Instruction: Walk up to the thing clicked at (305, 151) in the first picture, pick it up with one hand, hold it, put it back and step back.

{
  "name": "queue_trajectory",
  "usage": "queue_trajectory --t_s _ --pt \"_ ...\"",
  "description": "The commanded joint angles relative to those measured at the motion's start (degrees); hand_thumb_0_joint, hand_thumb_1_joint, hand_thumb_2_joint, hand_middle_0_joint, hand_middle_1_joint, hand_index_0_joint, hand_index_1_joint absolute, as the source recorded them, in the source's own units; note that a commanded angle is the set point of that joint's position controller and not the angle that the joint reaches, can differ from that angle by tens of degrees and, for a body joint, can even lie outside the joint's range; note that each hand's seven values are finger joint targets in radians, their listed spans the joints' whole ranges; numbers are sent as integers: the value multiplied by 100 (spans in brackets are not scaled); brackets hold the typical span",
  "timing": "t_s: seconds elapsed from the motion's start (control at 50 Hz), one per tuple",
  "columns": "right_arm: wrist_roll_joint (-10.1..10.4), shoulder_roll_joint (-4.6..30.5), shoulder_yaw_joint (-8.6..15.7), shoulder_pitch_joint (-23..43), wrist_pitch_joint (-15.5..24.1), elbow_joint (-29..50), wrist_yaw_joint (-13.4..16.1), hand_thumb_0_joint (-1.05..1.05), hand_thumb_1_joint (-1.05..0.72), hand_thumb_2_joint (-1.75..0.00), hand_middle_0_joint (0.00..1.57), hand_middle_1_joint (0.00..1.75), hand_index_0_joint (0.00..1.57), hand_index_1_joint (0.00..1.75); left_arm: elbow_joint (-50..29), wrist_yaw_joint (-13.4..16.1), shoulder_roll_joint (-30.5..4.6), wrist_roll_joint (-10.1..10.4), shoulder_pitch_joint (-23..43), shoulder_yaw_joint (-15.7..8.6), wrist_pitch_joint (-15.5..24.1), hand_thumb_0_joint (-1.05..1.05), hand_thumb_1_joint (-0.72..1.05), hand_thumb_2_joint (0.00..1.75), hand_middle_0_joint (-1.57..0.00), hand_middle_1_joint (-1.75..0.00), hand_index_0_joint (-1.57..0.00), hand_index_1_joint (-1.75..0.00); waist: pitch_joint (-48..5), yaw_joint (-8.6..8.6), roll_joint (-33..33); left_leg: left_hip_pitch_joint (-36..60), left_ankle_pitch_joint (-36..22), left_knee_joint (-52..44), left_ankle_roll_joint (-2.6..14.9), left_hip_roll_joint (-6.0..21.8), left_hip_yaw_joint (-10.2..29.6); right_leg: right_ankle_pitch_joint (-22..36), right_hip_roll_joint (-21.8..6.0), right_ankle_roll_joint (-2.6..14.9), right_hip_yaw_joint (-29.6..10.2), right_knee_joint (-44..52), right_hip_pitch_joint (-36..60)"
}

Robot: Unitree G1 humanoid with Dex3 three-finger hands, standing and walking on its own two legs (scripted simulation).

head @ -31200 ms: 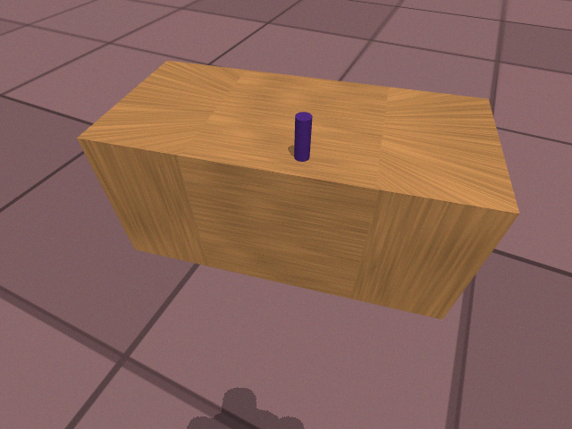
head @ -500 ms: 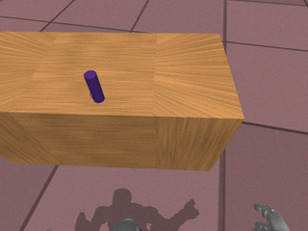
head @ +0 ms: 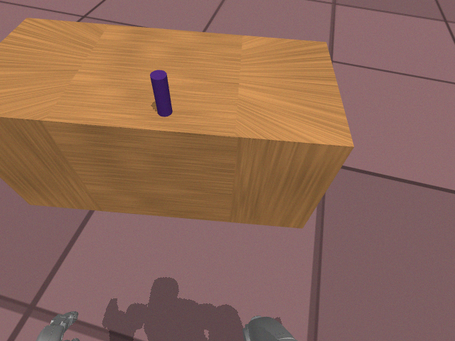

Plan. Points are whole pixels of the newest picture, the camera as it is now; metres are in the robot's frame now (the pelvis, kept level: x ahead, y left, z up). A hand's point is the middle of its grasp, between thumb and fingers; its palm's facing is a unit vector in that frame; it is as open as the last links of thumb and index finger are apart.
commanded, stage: step back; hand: left
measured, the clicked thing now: (161, 94) +0.81 +0.20 -0.09
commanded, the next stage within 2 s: stand in 1.78 s
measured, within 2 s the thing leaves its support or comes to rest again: neither
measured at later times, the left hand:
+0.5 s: hand out of the picture -0.06 +0.27 -0.13, palm faces -0.02 -0.89 -0.45, open 7.4 cm
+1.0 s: hand out of the picture -0.26 +0.27 -0.15, palm faces -0.06 -0.93 -0.36, open 7.4 cm
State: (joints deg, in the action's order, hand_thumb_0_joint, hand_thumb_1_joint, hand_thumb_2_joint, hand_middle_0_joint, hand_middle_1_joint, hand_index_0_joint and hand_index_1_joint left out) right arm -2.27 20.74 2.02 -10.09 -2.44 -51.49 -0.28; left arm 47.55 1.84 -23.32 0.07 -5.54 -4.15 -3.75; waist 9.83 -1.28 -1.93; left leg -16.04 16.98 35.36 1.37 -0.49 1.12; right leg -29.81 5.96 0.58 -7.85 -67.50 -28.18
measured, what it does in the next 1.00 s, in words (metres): walks backwards: right foot, then left foot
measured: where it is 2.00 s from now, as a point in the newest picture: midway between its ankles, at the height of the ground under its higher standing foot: outside the picture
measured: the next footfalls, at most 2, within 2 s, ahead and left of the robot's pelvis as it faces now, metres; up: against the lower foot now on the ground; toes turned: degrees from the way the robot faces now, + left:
right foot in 0.22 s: -0.08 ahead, -0.13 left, +0.00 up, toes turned -3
left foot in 0.58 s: -0.20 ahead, +0.13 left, +0.00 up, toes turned -3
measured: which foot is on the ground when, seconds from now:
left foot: down 0.00-0.24, up 0.26-0.56, down 0.58-1.00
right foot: up 0.00-0.20, down 0.22-0.60, up 0.62-0.88, down 0.90-1.00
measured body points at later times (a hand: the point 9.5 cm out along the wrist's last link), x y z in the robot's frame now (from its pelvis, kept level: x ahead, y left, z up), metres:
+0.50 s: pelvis -0.17 -0.01 +0.00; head -0.12 -0.03 +0.44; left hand -0.06 +0.31 -0.10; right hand -0.08 -0.33 -0.13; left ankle -0.19 +0.12 -0.68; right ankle -0.12 -0.13 -0.73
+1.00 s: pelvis -0.30 +0.00 +0.00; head -0.29 +0.01 +0.45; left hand -0.25 +0.32 -0.12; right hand -0.22 -0.32 -0.11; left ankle -0.24 +0.12 -0.71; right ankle -0.33 -0.12 -0.73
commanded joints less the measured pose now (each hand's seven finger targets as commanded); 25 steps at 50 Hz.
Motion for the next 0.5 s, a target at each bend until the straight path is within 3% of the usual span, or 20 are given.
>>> queue_trajectory --t_s 0.0,0.06,0.1,0.12,0.16,0.18,0.2,0.22,0.24,0.26,0.28,0.3,0.36,0.4,0.44,0.48 --pt "17 1369 394 304 164 568 179 0 -90 -90 20 30 20 30 -357 11 -917 -76 -384 -323 204 0 90 90 -20 -30 -20 -30 -943 119 968 867 -3080 -885 1261 1412 1204 -80 -186 -205 42 99 -32" --pt "40 1530 446 84 140 596 188 0 -90 -90 20 30 20 30 -431 -24 -912 -102 -304 -295 227 0 90 90 -20 -30 -20 -30 -1201 -45 1110 1273 -3116 -775 1399 1639 1308 -141 -343 -265 275 1130 197" --pt "36 1590 454 102 103 636 177 0 -90 -90 20 30 20 30 -367 -50 -863 -108 -358 -272 255 0 90 90 -20 -30 -20 -30 -1358 -52 1224 1198 -2882 -702 1264 1536 1173 27 -454 -184 528 2072 565" --pt "48 1667 469 248 69 690 168 0 -90 -90 20 30 20 30 -292 -63 -821 -113 -609 -245 271 0 90 90 -20 -30 -20 -30 -1505 43 1430 1144 -2639 -643 1224 1567 1176 239 -511 -116 617 2647 830" --pt "114 1715 463 501 -5 746 144 0 -90 -90 20 30 20 30 -7 -79 -810 -145 -1162 -265 310 0 90 90 -20 -30 -20 -30 -1691 336 1310 623 -2180 -379 896 1396 926 1345 -469 60 889 4135 1779" --pt "156 1514 393 504 -25 731 128 0 -90 -90 20 30 20 30 42 -65 -988 -209 -1181 -330 337 0 90 90 -20 -30 -20 -30 -1629 325 1010 10 -1496 -240 567 1185 862 1691 -629 158 514 4342 2132" --pt "189 1237 306 428 -14 815 110 0 -90 -90 20 30 20 30 -39 -69 -1379 -267 -1148 -451 374 0 90 90 -20 -30 -20 -30 -1437 268 -86 -1071 -278 498 190 512 579 1474 -1473 455 -968 4537 2345" --pt "208 1111 313 753 -4 907 198 0 -90 -90 20 30 20 30 -159 -93 -1960 -226 -799 -585 328 0 90 90 -20 -30 -20 -30 -1086 536 -1308 -1379 1616 1812 -132 -413 253 2149 -2755 1444 -2124 4906 1347" --pt "174 1293 411 777 -36 864 252 0 -90 -90 20 30 20 30 -353 -73 -2049 -255 -511 -570 362 0 90 90 -20 -30 -20 -30 -734 515 -1129 -1199 1904 2869 -210 -277 925 2297 -3160 1786 -2578 5031 450" --pt "193 1390 418 610 -42 733 246 0 -90 -90 20 30 20 30 -418 -50 -1689 -198 -249 -474 377 0 90 90 -20 -30 -20 -30 -645 299 -446 -1054 1498 3289 -181 -414 1157 2663 -2687 1543 -1734 4768 361" --pt "241 1319 390 334 -20 604 234 0 -90 -90 20 30 20 30 -482 -15 -1408 -219 161 -384 365 0 90 90 -20 -30 -20 -30 -708 37 -204 -1130 1190 3398 -150 -597 1120 3399 -2179 1228 -852 4394 699" --pt "253 1262 362 196 3 537 229 0 -90 -90 20 30 20 30 -484 -3 -1281 -236 215 -389 349 0 90 90 -20 -30 -20 -30 -788 -16 -363 -1129 1027 3362 -169 -642 915 3600 -1922 1022 -413 4214 877" --pt "172 1214 314 181 51 553 262 0 -90 -90 20 30 20 30 -535 18 -1207 -257 -273 -383 336 0 90 90 -20 -30 -20 -30 -995 295 -542 -1351 1212 3189 -295 -582 680 4197 -1904 1093 -273 3929 1764" --pt "132 1134 303 316 43 657 258 0 -90 -90 20 30 20 30 -530 64 -1243 -266 -441 -396 290 0 90 90 -20 -30 -20 -30 -925 442 -664 -1369 1466 2558 -333 -411 526 4256 -2100 1201 -374 3895 2052" --pt "100 1131 318 330 48 678 234 0 -90 -90 20 30 20 30 -550 91 -1295 -264 -498 -390 255 0 90 90 -20 -30 -20 -30 -993 499 -844 -1157 1518 1796 -303 -264 314 4351 -2221 1214 -477 3877 2189" --pt "89 1160 352 43 43 586 194 0 -90 -90 20 30 20 30 -595 89 -1387 -235 -348 -379 227 0 90 90 -20 -30 -20 -30 -1221 399 -981 -701 1351 965 -243 -169 131 4167 -2244 1118 -544 3761 2184"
